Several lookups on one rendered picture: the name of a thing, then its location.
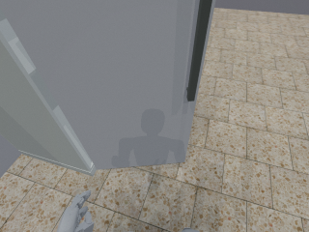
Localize fridge door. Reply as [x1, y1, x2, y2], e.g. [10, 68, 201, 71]
[0, 0, 216, 170]

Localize robot left hand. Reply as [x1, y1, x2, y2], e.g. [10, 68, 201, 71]
[57, 189, 95, 232]

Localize handle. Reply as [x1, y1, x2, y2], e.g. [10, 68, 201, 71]
[186, 0, 212, 102]

